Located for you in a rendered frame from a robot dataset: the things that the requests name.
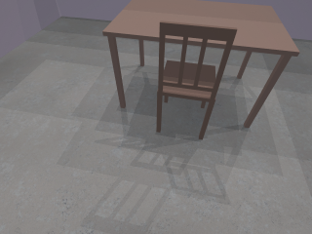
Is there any table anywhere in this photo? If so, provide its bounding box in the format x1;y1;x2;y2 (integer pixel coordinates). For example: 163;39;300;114
102;0;300;128

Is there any chair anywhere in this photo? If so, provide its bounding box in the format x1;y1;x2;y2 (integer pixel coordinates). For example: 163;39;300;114
156;20;238;140

